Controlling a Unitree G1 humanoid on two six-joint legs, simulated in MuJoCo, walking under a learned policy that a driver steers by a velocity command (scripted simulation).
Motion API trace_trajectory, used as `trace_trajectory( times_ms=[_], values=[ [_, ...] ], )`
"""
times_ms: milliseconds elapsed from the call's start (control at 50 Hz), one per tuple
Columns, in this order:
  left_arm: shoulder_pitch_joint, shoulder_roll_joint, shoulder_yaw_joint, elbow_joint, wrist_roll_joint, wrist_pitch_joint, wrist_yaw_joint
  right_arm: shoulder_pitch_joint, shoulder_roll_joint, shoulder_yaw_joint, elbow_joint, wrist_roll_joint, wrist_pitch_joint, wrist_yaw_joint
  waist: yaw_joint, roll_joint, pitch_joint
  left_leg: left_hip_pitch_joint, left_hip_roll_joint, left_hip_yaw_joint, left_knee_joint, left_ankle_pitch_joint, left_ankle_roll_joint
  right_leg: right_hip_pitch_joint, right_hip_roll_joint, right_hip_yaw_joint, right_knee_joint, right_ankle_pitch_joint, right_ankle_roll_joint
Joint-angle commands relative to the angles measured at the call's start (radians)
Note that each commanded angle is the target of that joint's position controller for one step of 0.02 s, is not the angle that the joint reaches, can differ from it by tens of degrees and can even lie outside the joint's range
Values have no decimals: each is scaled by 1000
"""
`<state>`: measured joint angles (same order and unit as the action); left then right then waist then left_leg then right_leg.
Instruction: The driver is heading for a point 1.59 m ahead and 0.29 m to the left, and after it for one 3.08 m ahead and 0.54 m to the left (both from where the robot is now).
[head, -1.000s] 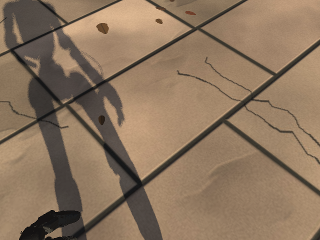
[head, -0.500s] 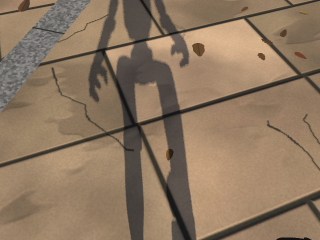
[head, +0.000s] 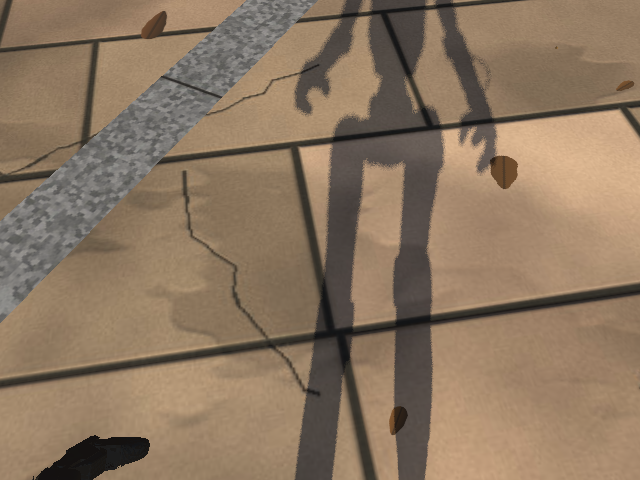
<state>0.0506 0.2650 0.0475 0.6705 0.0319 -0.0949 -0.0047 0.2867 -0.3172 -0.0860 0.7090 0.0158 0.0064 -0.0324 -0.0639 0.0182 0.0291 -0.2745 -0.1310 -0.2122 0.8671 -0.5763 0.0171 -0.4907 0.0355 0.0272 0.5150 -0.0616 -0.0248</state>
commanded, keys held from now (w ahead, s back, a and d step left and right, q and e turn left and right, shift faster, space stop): q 0.60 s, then no key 0.40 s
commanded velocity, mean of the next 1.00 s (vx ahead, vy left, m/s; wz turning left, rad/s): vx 0.04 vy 0.00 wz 0.47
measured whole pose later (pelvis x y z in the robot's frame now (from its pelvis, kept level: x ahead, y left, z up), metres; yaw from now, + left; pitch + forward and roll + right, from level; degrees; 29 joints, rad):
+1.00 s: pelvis +0.06 +0.01 +0.01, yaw +27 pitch +0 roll +0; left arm 0.16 0.24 0.04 0.76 0.02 -0.02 -0.01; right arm 0.18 -0.27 -0.04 0.65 -0.02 0.04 -0.02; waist 0.00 0.04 0.02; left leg -0.27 -0.05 -0.13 0.53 -0.24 0.00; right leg -0.22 0.01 0.01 0.51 -0.28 0.00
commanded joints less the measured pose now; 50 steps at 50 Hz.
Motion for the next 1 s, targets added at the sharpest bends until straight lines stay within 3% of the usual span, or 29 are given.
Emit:
trace_trajectory(
  times_ms=[20, 40, 80, 100, 160, 220, 280, 340, 380, 400, 420, 440, 460, 480, 500, 520, 560, 640, 760, 800, 820, 840, 860, 880, 900, 920, 940, 1000],
  values=[
    [122, 128, 42, -67, -17, 24, 15, 127, -168, -30, -57, 12, 6, 3, 63, -171, -294, -372, 93, 47, 463, -44, -81, 592, -445, 479, -109, 296, -247],
    [87, 103, 31, -67, -12, 41, 19, 55, -169, -35, -70, 11, 26, -5, 68, -111, -226, -380, 118, 79, 450, 23, -95, 494, -381, 366, -134, 169, -205],
    [28, 114, 28, -62, -7, 61, 25, 18, -133, -34, -91, 10, 56, -9, 46, -136, -112, -319, 149, 118, 395, 94, -105, 293, -300, 222, -201, 70, -181],
    [23, 124, 32, -57, -1, 63, 28, 26, -102, -28, -95, 10, 61, -9, 41, -157, -94, -278, 147, 147, 349, 120, -104, 242, -273, 161, -228, 65, -180],
    [34, 137, 42, -39, -4, 64, 34, -1, -63, -17, -116, 0, 57, -8, 55, -162, -124, -256, 168, 172, 223, 150, -103, 285, -303, 101, -243, 142, -218],
    [18, 160, 52, -31, -14, 74, 35, -45, -59, -11, -136, -3, 55, 5, 66, -150, -154, -199, 196, 185, 96, 210, -87, 301, -335, 58, -250, 124, -228],
    [10, 182, 60, -21, -22, 85, 29, -66, -71, -14, -148, -1, 58, 20, 71, -163, -139, -131, 192, 221, -13, 231, -64, 287, -343, 14, -253, 55, -216],
    [16, 200, 66, -3, -38, 92, 22, -69, -78, -20, -157, -2, 60, 35, 61, -163, -129, -70, 179, 253, -165, 253, -27, 312, -358, -10, -210, 25, -183],
    [31, 183, 64, 17, -53, 100, 23, -11, -87, -31, -134, -6, 58, 38, 32, -138, -132, 63, 139, 276, -344, 361, 22, 263, -325, -67, -112, -38, -108],
    [76, 145, 56, 40, -49, 104, 18, 26, -133, -47, -129, -10, 56, 30, 30, -29, -111, 159, 189, 161, -459, 491, 73, 159, -266, -133, 28, -153, -25],
    [91, 86, 36, 4, 2, 103, 9, 31, -254, -71, -154, -10, 54, 9, 76, 299, -96, 283, 452, -214, -496, 799, 207, -124, -106, -230, 352, -533, 91],
    [-27, 129, 51, -32, -5, 97, 21, 24, -259, -67, -175, -46, 33, 17, -2, 248, -108, 168, 513, -314, -542, 760, 336, -201, -40, -47, 544, -611, 97],
    [-44, 155, 61, -31, -27, 99, 27, -13, -228, -57, -171, -52, 12, 22, 16, 161, -94, 143, 461, -228, -553, 694, 303, -206, -59, 5, 617, -529, 80],
    [-14, 157, 67, -15, -32, 102, 33, -71, -201, -51, -172, -35, 1, 20, 51, 127, -81, 132, 408, -162, -543, 650, 244, -211, -69, 21, 616, -436, 71],
    [7, 158, 71, 7, -24, 105, 41, -107, -165, -39, -179, -17, -1, 16, 64, 103, -91, 137, 377, -129, -532, 639, 206, -206, -77, 29, 612, -382, 74],
    [22, 159, 73, 11, -16, 107, 44, -131, -152, -31, -184, -10, 2, 11, 76, 113, -97, 117, 357, -105, -525, 689, 199, -176, -68, 24, 630, -338, 84],
    [38, 144, 70, 13, -24, 102, 39, -124, -137, -22, -187, -17, 6, 3, 82, 115, -129, 122, 333, -90, -515, 744, 205, -135, -47, 24, 636, -291, 98],
    [9, 113, 53, 7, -32, 98, 30, -99, -142, -24, -180, -14, 13, -7, 56, 121, -136, 183, 320, -105, -490, 704, 201, -105, -42, 30, 418, -263, 112],
    [16, 119, 45, 5, -43, 93, 8, -107, -140, -16, -168, -22, 25, 11, 29, 145, -116, 104, 328, -171, -462, 682, 219, 82, -42, 9, 211, -325, 93],
    [44, 109, 42, 10, -42, 86, 0, -131, -123, -8, -162, -14, 26, 15, 52, 134, -113, 96, 310, -183, -435, 690, 201, 153, -39, 1, 73, -270, 76],
    [73, 96, 38, 20, -37, 80, -5, -148, -107, 0, -159, -7, 26, 14, 79, 122, -112, 72, 285, -172, -420, 663, 174, 231, -36, -10, -70, -153, 61],
    [91, 107, 37, 22, -22, 75, -6, -126, -87, 6, -150, -9, 21, 13, 81, 91, -118, 30, 254, -160, -411, 584, 127, 324, -69, 20, -149, -11, 39],
    [110, 169, 45, 12, -3, 73, -2, -92, -55, 16, -148, -30, 14, 12, 55, -32, -144, -32, 181, -87, -309, 429, 63, 410, -208, 144, -156, 180, -9],
    [55, 194, 46, 23, 2, 75, -1, -39, -44, 15, -144, -31, 6, 15, -19, -203, -115, -63, 85, 41, -294, 223, 10, 345, -294, 235, -143, 227, -121],
    [9, 122, 27, 5, -4, 71, -1, -67, -76, 11, -136, -46, 4, 11, 4, -205, -105, -5, 116, 60, -310, 214, -25, 277, -305, 259, -174, 122, -164],
    [-1, 104, 20, 4, -7, 67, -2, -103, -91, 3, -135, -42, 5, 10, 19, -187, -89, 16, 121, 62, -334, 281, -26, 274, -255, 221, -174, 30, -131],
    [14, 121, 23, 11, -10, 64, -2, -129, -78, 5, -131, -41, 11, 8, 34, -171, -89, 34, 119, 66, -348, 341, -24, 274, -213, 185, -165, -42, -92],
    [40, 120, 15, 20, -14, 55, 1, -123, -60, 8, -123, -36, 22, 15, 46, -128, -54, 62, 132, 48, -378, 421, -7, 243, -160, 121, -158, -150, -37]
  ],
)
